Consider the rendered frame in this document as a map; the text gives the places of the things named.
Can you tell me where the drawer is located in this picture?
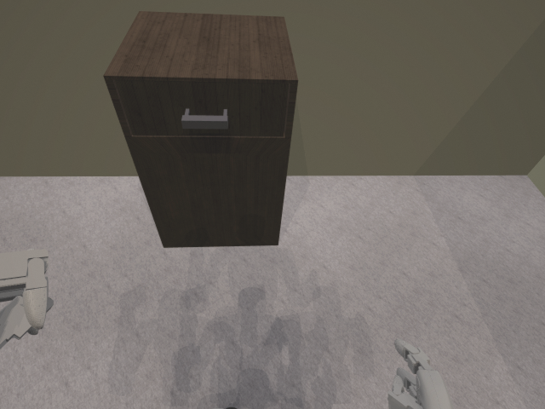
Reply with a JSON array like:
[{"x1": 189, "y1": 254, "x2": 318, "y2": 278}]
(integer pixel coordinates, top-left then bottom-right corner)
[{"x1": 115, "y1": 79, "x2": 289, "y2": 136}]

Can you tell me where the cabinet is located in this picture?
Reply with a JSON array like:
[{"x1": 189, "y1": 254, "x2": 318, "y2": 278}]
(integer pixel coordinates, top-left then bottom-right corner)
[{"x1": 104, "y1": 11, "x2": 298, "y2": 248}]

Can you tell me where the robot left hand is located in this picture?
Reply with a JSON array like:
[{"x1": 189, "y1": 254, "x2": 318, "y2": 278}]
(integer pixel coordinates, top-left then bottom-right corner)
[{"x1": 0, "y1": 248, "x2": 54, "y2": 349}]

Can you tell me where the robot right hand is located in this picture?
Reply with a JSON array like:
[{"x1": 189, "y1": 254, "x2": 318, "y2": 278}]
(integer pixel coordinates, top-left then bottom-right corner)
[{"x1": 387, "y1": 339, "x2": 454, "y2": 409}]

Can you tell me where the handle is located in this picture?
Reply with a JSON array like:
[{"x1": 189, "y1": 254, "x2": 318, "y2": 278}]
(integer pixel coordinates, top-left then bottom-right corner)
[{"x1": 181, "y1": 108, "x2": 228, "y2": 130}]

